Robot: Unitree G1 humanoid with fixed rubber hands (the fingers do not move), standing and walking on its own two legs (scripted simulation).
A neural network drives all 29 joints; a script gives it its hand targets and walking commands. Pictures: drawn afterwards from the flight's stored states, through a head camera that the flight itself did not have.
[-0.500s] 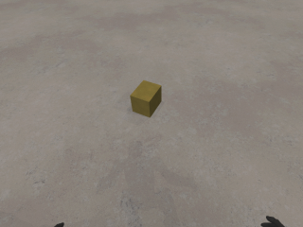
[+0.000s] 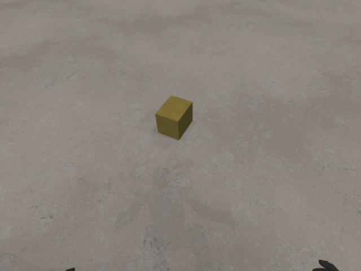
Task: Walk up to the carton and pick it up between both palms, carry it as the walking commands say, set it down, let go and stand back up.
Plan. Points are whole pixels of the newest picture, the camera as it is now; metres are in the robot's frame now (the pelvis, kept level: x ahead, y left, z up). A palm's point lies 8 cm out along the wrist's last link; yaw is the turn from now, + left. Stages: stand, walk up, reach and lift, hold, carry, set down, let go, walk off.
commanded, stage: stand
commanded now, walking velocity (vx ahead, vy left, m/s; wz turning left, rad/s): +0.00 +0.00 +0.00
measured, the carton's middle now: (175, 117) +1.29 +0.08 -0.68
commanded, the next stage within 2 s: walk up in 0.14 s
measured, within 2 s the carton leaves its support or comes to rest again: neither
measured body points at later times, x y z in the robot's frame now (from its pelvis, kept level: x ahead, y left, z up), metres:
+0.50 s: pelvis +0.03 +0.01 -0.01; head +0.02 +0.01 +0.44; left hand +0.10 +0.36 -0.10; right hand +0.15 -0.33 -0.10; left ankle +0.02 +0.12 -0.73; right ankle +0.00 -0.12 -0.75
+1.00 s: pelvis +0.20 +0.04 -0.02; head +0.22 +0.03 +0.42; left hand +0.35 +0.37 -0.09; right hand +0.26 -0.31 -0.11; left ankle +0.10 +0.16 -0.75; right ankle +0.32 -0.07 -0.75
